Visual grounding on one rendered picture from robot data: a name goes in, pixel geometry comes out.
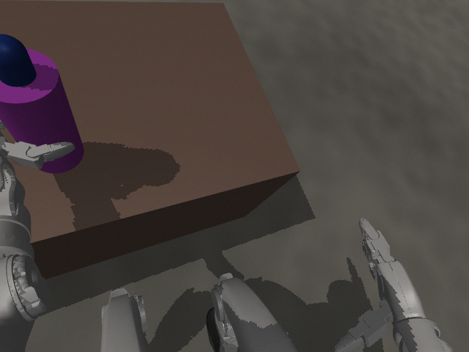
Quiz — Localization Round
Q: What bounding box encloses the right robot foot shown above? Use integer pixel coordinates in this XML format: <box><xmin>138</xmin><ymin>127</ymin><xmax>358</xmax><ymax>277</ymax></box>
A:
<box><xmin>206</xmin><ymin>307</ymin><xmax>221</xmax><ymax>352</ymax></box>

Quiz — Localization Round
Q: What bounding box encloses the left robot hand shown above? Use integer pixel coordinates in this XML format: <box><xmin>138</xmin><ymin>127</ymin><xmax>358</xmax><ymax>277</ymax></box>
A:
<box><xmin>0</xmin><ymin>120</ymin><xmax>75</xmax><ymax>169</ymax></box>

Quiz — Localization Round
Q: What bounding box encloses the right robot arm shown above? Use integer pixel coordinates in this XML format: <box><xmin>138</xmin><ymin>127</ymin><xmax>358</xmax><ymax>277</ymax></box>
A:
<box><xmin>393</xmin><ymin>318</ymin><xmax>454</xmax><ymax>352</ymax></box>

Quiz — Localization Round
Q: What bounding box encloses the left robot arm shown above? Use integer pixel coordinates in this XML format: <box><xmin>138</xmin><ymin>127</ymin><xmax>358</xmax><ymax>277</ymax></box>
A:
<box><xmin>0</xmin><ymin>156</ymin><xmax>51</xmax><ymax>352</ymax></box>

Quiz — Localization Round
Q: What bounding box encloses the bottle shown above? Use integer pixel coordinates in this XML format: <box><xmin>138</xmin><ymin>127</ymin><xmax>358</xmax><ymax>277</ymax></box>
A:
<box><xmin>0</xmin><ymin>34</ymin><xmax>84</xmax><ymax>174</ymax></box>

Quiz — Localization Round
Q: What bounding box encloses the right robot hand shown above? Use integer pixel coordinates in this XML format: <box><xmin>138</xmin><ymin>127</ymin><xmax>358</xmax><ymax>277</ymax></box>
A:
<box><xmin>333</xmin><ymin>217</ymin><xmax>426</xmax><ymax>352</ymax></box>

